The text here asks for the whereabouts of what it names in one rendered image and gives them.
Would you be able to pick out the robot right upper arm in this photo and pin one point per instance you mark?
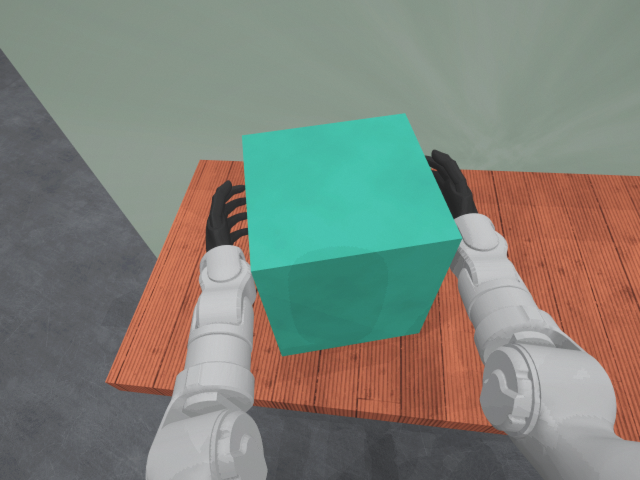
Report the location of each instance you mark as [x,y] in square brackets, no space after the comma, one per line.
[558,408]

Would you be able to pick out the robot right forearm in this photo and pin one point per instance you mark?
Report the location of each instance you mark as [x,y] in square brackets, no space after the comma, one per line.
[497,301]

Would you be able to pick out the robot left hand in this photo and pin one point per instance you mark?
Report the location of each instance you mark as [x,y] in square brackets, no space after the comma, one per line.
[218,224]

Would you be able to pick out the table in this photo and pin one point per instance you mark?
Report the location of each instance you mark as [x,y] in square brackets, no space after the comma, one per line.
[574,239]

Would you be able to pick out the robot left upper arm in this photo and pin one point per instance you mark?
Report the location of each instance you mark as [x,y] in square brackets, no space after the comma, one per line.
[221,445]

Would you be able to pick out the robot right hand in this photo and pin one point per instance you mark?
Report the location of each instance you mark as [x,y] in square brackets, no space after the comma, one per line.
[452,183]

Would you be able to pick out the robot left forearm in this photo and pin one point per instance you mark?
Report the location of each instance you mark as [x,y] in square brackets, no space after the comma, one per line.
[217,373]

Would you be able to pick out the carton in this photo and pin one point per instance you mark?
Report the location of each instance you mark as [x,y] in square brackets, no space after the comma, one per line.
[350,237]

